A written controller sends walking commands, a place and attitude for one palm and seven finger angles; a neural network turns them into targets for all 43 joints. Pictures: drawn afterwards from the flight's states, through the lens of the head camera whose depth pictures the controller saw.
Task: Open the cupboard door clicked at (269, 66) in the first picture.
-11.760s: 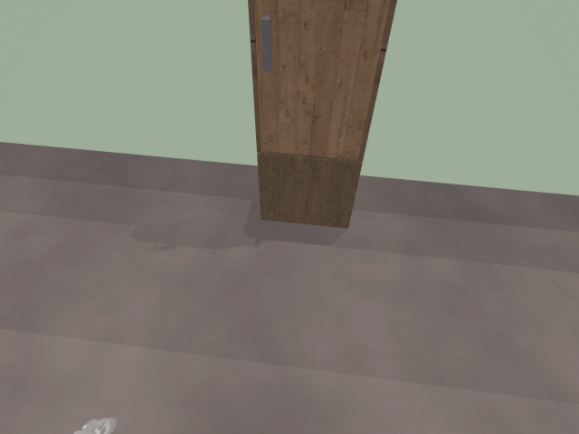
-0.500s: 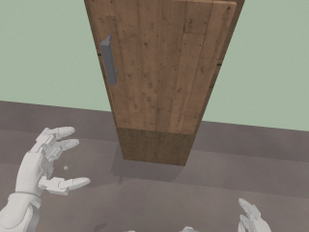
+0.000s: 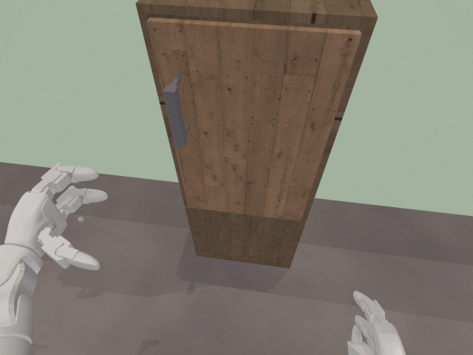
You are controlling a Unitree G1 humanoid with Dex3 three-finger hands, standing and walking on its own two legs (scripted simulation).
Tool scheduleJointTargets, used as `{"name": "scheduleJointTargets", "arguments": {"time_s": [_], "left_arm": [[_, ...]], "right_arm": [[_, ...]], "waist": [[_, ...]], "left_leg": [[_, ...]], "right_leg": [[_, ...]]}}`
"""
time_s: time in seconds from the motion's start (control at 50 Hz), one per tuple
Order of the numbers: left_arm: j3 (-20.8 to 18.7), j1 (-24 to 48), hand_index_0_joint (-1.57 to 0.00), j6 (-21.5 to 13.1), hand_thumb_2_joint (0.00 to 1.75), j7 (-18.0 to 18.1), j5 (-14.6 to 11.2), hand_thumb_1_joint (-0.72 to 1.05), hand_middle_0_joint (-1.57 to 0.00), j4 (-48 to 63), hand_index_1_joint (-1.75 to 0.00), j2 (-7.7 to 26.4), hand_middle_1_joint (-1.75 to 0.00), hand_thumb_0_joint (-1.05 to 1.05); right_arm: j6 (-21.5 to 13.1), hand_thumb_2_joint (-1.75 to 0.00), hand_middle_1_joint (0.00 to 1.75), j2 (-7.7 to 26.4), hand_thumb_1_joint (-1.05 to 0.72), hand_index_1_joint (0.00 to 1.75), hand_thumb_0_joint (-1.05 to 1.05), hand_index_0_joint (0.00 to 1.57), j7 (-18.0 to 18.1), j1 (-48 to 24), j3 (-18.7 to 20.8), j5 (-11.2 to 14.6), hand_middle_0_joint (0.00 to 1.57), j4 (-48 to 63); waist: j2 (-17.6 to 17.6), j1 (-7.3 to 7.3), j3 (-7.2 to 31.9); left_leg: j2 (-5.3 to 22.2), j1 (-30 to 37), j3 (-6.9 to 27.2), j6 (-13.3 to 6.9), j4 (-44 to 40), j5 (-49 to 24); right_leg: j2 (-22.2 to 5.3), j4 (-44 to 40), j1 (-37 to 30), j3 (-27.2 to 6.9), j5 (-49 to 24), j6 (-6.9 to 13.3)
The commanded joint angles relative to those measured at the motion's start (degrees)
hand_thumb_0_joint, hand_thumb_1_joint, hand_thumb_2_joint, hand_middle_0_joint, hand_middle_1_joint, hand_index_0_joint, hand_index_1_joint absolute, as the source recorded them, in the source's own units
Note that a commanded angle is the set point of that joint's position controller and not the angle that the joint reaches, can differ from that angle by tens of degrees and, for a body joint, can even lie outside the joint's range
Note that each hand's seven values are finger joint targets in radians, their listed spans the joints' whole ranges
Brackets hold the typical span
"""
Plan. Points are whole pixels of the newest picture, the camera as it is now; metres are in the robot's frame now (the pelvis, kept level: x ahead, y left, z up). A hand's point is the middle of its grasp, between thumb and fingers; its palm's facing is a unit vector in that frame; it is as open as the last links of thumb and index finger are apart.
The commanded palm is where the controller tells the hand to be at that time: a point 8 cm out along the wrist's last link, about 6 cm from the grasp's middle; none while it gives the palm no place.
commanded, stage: raise the hand with hooked fingers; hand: left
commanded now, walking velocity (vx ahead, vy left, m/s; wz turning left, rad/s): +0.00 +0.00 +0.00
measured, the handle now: (179, 112) +0.57 +0.18 +0.09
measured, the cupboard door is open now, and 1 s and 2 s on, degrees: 0 0 0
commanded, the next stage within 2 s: move the hooked fingers beside the handle in 0.58 s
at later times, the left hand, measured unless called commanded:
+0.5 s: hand (86, 209) +0.29 +0.26 +0.12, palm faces +0.03 -1.00 -0.06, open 14.0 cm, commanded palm +0.26 +0.30 +0.11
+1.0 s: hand (109, 184) +0.34 +0.24 +0.12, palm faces -0.04 -1.00 -0.04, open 14.0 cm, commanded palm +0.32 +0.29 +0.11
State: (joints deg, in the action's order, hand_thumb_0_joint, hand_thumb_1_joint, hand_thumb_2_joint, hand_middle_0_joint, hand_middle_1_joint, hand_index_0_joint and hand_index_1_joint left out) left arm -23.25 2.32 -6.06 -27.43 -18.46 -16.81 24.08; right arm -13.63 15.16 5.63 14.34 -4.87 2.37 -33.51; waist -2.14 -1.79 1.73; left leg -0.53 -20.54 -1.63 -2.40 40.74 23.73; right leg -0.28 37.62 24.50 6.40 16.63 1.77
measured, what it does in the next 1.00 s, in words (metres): stands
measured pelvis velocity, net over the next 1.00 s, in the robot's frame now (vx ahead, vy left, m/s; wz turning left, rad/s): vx -0.02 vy -0.02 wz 0.00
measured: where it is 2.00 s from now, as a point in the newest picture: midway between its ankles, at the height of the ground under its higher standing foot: outside the picture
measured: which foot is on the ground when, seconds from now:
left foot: down 0.00-1.00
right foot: down 0.00-1.00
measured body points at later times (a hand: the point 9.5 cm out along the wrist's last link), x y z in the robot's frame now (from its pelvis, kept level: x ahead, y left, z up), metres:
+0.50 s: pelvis -0.01 -0.01 +0.00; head +0.01 -0.02 +0.45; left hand +0.28 +0.31 +0.12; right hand +0.15 -0.26 -0.07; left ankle -0.03 +0.09 -0.72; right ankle +0.03 -0.10 -0.72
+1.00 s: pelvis -0.02 -0.02 +0.00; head +0.02 -0.02 +0.45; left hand +0.34 +0.30 +0.12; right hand +0.13 -0.27 -0.09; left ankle -0.03 +0.09 -0.72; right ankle +0.03 -0.10 -0.72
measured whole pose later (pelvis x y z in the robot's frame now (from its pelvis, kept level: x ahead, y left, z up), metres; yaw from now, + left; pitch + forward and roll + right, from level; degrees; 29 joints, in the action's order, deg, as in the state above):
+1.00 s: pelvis -0.02 -0.02 +0.00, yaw +0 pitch +5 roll +0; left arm -23.1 21.8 -9.0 -29.7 -15.9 -37.3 27.5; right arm -12.5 17.1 6.5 15.6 -4.3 2.9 -35.4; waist -1.2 0.6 0.9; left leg 0.0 -23.0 -1.6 -1.3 40.2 21.9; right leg 0.2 37.6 27.3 6.4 15.2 3.1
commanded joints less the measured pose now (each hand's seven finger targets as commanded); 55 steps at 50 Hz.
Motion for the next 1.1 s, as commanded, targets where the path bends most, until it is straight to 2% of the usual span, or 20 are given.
{"name": "scheduleJointTargets", "arguments": {"time_s": [0.0, 0.06, 0.12, 0.2, 0.22, 0.28, 0.32, 0.44, 0.46, 0.48, 0.62, 0.68, 0.72, 0.76, 0.84, 0.92, 0.96, 1.0, 1.04, 1.08], "left_arm": [[-7.39, 17.94, -0.3, -5.06, 0.3, -0.73, -2.14, -0.5, -0.3, 11.63, -1.2, 16.89, -1.2, 0.0], [-7.41, 19.16, -0.3, -3.63, 0.3, -2.32, -2.38, -0.5, -0.3, 5.66, -1.2, 17.45, -1.2, 0.0], [-4.6, 16.79, -0.3, -1.55, 0.3, -4.36, -2.42, -0.5, -0.3, 0.94, -1.2, 14.29, -1.2, 0.0], [-6.54, 16.37, -0.3, -1.94, 0.3, -4.35, -2.07, -0.5, -0.3, 5.39, -1.2, 16.95, -1.2, 0.0], [-7.55, 16.0, -0.3, -2.32, 0.3, -4.03, -2.36, -0.5, -0.3, 6.31, -1.2, 18.13, -1.2, 0.0], [-10.28, 16.22, -0.3, -5.04, 0.3, -1.78, -2.55, -0.5, -0.3, 10.2, -1.2, 19.53, -1.2, 0.0], [-10.99, 17.7, -0.3, -6.05, 0.3, -0.57, -2.66, -0.5, -0.3, 11.15, -1.2, 20.29, -1.2, 0.0], [-6.37, 18.73, -0.3, -4.62, 0.3, -1.33, -1.55, -0.5, -0.3, 6.64, -1.2, 16.21, -1.2, 0.0], [-6.42, 17.91, -0.3, -4.15, 0.3, -1.67, -1.61, -0.5, -0.3, 5.94, -1.2, 16.21, -1.2, 0.0], [-5.27, 18.02, -0.3, -3.9, 0.3, -2.22, -1.55, -0.5, -0.3, 5.91, -1.2, 15.27, -1.2, 0.0], [-8.55, 18.1, -0.3, -4.59, 0.3, -2.37, -2.91, -0.5, -0.3, 5.97, -1.2, 18.15, -1.2, 0.0], [-7.43, 19.96, -0.3, -4.83, 0.3, -1.85, -2.4, -0.5, -0.3, 4.45, -1.2, 17.03, -1.2, 0.0], [-6.98, 27.18, -0.3, -4.92, 0.3, -1.49, -1.4, -0.5, -0.3, 2.45, -1.2, 19.02, -1.2, 0.0], [-5.58, 30.93, -0.3, -5.16, 0.3, -1.7, -0.66, -0.5, -0.3, 0.06, -1.2, 18.68, -1.2, 0.0], [-2.05, 37.74, -0.3, -6.63, 0.3, -2.07, 0.32, -0.5, -0.3, -0.79, -1.2, 17.4, -1.2, 0.0], [-4.38, 39.21, -0.3, -6.29, 0.3, -2.27, 0.73, -0.5, -0.3, -9.6, -1.2, 20.68, -1.2, 0.0], [-5.46, 39.45, -0.3, -5.89, 0.3, -2.19, 1.08, -0.5, -0.3, -13.83, -1.2, 21.57, -1.2, 0.0], [-5.04, 38.87, -0.3, -6.04, 0.3, -1.81, 1.67, -0.5, -0.3, -14.07, -1.2, 21.01, -1.2, 0.0], [-7.76, 37.53, -0.3, -6.3, 0.3, -1.73, 1.63, -0.5, -0.3, -14.05, -1.2, 24.05, -1.2, 0.0], [-8.76, 38.21, -0.3, -6.99, 0.3, -1.37, 1.95, -0.5, -0.3, -14.07, -1.2, 25.29, -1.2, 0.0]], "right_arm": [[-3.09, -0.9, 0.3, 8.43, -0.9, 0.3, 0.0, 0.2, 1.16, -2.67, 3.82, 0.49, 0.2, 7.8], [-2.49, -0.9, 0.3, 8.96, -0.9, 0.3, 0.0, 0.2, 1.27, -2.34, 3.81, 0.72, 0.2, 7.05], [-2.32, -0.9, 0.3, 9.45, -0.9, 0.3, 0.0, 0.2, 0.91, -2.29, 3.98, 1.02, 0.2, 7.53], [-2.41, -0.9, 0.3, 9.54, -0.9, 0.3, 0.0, 0.2, 0.13, -2.27, 4.61, 0.88, 0.2, 8.79], [-2.42, -0.9, 0.3, 9.56, -0.9, 0.3, 0.0, 0.2, -0.18, -2.25, 4.45, 0.49, 0.2, 9.09], [-2.7, -0.9, 0.3, 8.9, -0.9, 0.3, 0.0, 0.2, -0.29, -2.19, 4.6, 0.34, 0.2, 9.23], [-2.59, -0.9, 0.3, 8.91, -0.9, 0.3, 0.0, 0.2, -0.18, -2.26, 4.41, 0.14, 0.2, 8.84], [-2.59, -0.9, 0.3, 9.02, -0.9, 0.3, 0.0, 0.2, 0.68, -2.46, 4.36, 0.76, 0.2, 8.08], [-2.57, -0.9, 0.3, 9.06, -0.9, 0.3, 0.0, 0.2, 0.83, -2.18, 4.54, 0.88, 0.2, 8.08], [-2.65, -0.9, 0.3, 9.12, -0.9, 0.3, 0.0, 0.2, 0.92, -2.46, 4.45, 0.98, 0.2, 8.07], [-2.8, -0.9, 0.3, 9.15, -0.9, 0.3, 0.0, 0.2, 0.81, -2.66, 4.27, 0.71, 0.2, 8.2], [-2.75, -0.9, 0.3, 8.96, -0.9, 0.3, 0.0, 0.2, 0.95, -2.93, 4.16, 0.92, 0.2, 7.89], [-2.36, -0.9, 0.3, 9.32, -0.9, 0.3, 0.0, 0.2, 1.29, -2.37, 4.05, 0.92, 0.2, 6.92], [-2.31, -0.9, 0.3, 9.36, -0.9, 0.3, 0.0, 0.2, 1.55, -2.03, 3.99, 1.09, 0.2, 6.43], [-2.5, -0.9, 0.3, 9.32, -0.9, 0.3, 0.0, 0.2, 1.91, -1.13, 4.02, 1.13, 0.2, 6.03], [-1.67, -0.9, 0.3, 10.34, -0.9, 0.3, 0.0, 0.2, 1.76, 0.89, 3.92, 0.83, 0.2, 5.01], [-1.17, -0.9, 0.3, 10.46, -0.9, 0.3, 0.0, 0.2, 1.42, 1.42, 4.09, 0.88, 0.2, 4.82], [-0.89, -0.9, 0.3, 10.51, -0.9, 0.3, 0.0, 0.2, 0.87, 2.0, 4.26, 0.77, 0.2, 5.73], [-0.35, -0.9, 0.3, 10.6, -0.9, 0.3, 0.0, 0.2, 0.18, 2.85, 4.42, 0.39, 0.2, 6.45], [0.43, -0.9, 0.3, 10.78, -0.9, 0.3, 0.0, 0.2, -0.18, 3.8, 4.6, 0.28, 0.2, 6.73]], "waist": [[-3.52, 0.91, 14.08], [-1.67, 1.27, 10.73], [-0.56, 0.95, 8.47], [-0.84, 0.14, 13.9], [-0.01, -0.28, 13.86], [-2.33, -0.49, 15.45], [-2.33, -0.31, 13.8], [-4.29, 1.13, 9.59], [-1.92, 1.21, 10.52], [-2.18, 1.37, 10.18], [0.98, 0.61, 11.02], [0.04, 1.24, 9.77], [-0.31, 2.75, 7.94], [-1.71, 3.43, 8.38], [-4.42, 4.03, 13.04], [0.28, 3.81, 12.92], [0.84, 3.6, 12.65], [-0.66, 2.76, 15.25], [-1.67, 1.5, 18.44], [-0.07, 2.03, 19.22]], "left_leg": [[0.81, 3.01, 4.48, 2.12, -7.98, -22.15], [0.62, 1.16, 4.05, 1.5, -8.6, -19.4], [0.43, -0.19, 3.81, 1.31, -8.73, -17.88], [0.3, 0.9, 3.55, 1.14, -8.41, -20.46], [0.3, 0.25, 3.32, 1.12, -7.96, -20.85], [0.31, 1.02, 3.03, 1.12, -8.41, -20.65], [0.37, 0.26, 3.03, 1.12, -8.48, -19.14], [0.36, -0.04, 2.73, 0.89, -9.39, -14.75], [0.37, -0.29, 2.64, 0.74, -9.26, -14.44], [0.35, -0.42, 2.61, 0.72, -9.24, -14.21], [0.23, -1.77, 2.65, 0.75, -8.18, -14.72], [0.26, -2.39, 2.55, 0.84, -8.53, -12.88], [0.42, -3.05, 2.7, 0.83, -8.05, -11.0], [0.33, -3.16, 2.76, 0.81, -8.03, -9.72], [0.29, -0.77, 3.19, 0.85, -7.78, -10.9], [0.21, -4.07, 3.44, 0.92, -7.04, -11.8], [0.23, -5.68, 3.09, 0.93, -7.01, -11.93], [0.09, -5.11, 3.01, 1.04, -7.21, -14.34], [0.11, -5.29, 2.49, 1.05, -6.34, -17.68], [0.19, -6.24, 2.2, 0.92, -6.19, -18.28]], "right_leg": [[0.54, -3.95, -11.44, -3.55, -14.29, 0.42], [0.48, -5.27, -11.08, -4.1, -13.24, 0.34], [0.21, -5.31, -9.88, -4.21, -11.91, 0.52], [-0.16, -4.81, -12.14, -4.55, -14.12, 0.32], [0.0, -4.47, -13.04, -5.03, -14.77, 0.49], [0.0, -4.76, -13.94, -5.39, -14.43, 0.36], [0.15, -5.01, -13.87, -5.69, -12.99, 0.52], [-0.24, -6.47, -10.97, -6.03, -9.03, 0.29], [-0.36, -6.71, -11.62, -6.21, -8.69, -0.01], [-0.38, -6.84, -11.41, -6.27, -8.48, -0.03], [-0.41, -6.69, -12.85, -7.3, -8.82, -0.15], [-0.59, -6.98, -11.35, -7.17, -6.61, -0.26], [-0.53, -7.27, -9.44, -7.75, -3.88, -0.29], [-0.8, -7.46, -8.68, -8.03, -2.14, -0.35], [-0.59, -6.27, -8.72, -7.31, -4.14, -0.06], [-0.47, -5.37, -9.2, -7.22, -6.0, 0.08], [-0.8, -5.06, -9.12, -7.33, -6.58, -0.04], [-0.8, -3.86, -9.88, -6.59, -9.73, 0.22], [-0.72, -2.67, -12.49, -7.0, -14.01, 0.42], [-0.61, -2.4, -12.97, -7.05, -15.48, 0.1]]}}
